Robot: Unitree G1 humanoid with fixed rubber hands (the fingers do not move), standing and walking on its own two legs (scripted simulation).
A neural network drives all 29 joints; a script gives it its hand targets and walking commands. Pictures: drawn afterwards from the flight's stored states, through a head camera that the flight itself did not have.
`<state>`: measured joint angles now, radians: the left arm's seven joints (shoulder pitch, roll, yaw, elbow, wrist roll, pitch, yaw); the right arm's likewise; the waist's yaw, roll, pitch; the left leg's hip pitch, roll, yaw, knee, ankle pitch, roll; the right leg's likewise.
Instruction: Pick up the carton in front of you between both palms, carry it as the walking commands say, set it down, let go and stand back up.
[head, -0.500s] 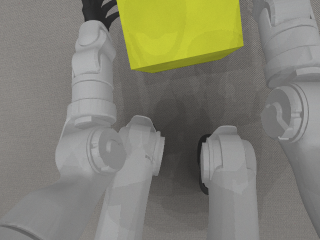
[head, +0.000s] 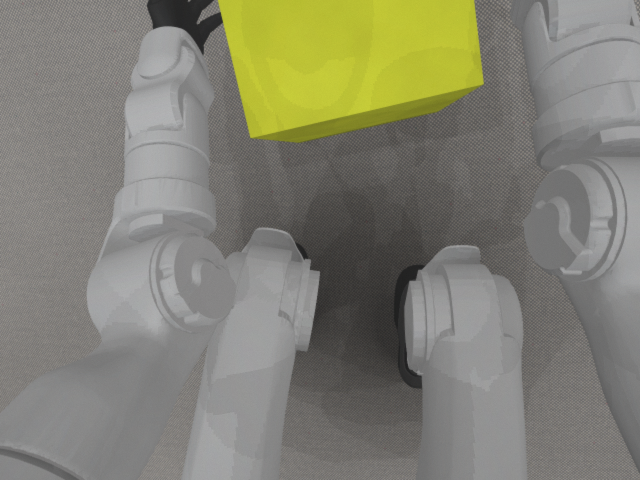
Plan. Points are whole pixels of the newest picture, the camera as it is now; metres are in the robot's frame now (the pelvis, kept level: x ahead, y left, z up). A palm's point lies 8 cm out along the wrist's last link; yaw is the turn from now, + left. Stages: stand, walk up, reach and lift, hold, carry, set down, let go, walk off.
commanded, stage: set down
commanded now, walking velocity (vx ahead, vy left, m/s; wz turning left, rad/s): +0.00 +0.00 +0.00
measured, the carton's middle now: (348, 34) +0.54 +0.02 -0.25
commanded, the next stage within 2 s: let go in 1.38 s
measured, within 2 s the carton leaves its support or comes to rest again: neither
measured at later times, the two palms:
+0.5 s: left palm (144, 45) +0.51 +0.21 -0.15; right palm out of the picture +0.59 -0.16 -0.14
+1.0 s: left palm out of the picture +0.50 +0.21 +0.02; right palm out of the picture +0.59 -0.17 +0.02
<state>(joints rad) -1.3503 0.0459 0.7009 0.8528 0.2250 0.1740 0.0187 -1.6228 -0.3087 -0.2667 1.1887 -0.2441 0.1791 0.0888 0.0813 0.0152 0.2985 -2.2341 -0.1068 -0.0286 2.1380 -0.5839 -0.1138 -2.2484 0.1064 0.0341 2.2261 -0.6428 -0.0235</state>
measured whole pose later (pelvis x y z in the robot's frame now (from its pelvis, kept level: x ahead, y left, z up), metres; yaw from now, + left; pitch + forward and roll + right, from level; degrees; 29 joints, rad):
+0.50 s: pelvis -0.01 +0.01 +0.00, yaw +1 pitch +36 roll +5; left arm -1.34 0.19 0.28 0.93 -0.24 0.09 0.20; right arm -1.60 -0.56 0.14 1.15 0.20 0.14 -0.01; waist 0.12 0.04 0.36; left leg -2.24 -0.04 0.03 2.13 -0.53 -0.04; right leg -2.23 0.03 0.02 2.23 -0.63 -0.04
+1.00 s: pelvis +0.00 +0.01 +0.13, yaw +0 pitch +46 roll +4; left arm -1.15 0.09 0.36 0.68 -0.09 0.22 0.20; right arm -1.45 -0.52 -0.06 1.06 0.04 0.22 0.07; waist 0.13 0.00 0.06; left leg -2.02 -0.05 0.01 1.68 -0.46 -0.03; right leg -2.02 0.04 0.03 1.75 -0.54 -0.02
